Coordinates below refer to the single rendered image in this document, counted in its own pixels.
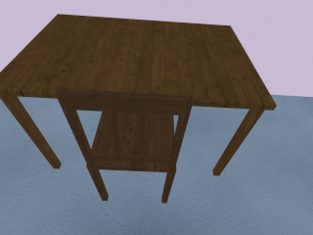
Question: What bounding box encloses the table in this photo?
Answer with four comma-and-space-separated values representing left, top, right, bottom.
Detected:
0, 14, 277, 176

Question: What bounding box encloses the chair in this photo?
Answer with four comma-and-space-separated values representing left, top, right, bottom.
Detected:
55, 88, 194, 204

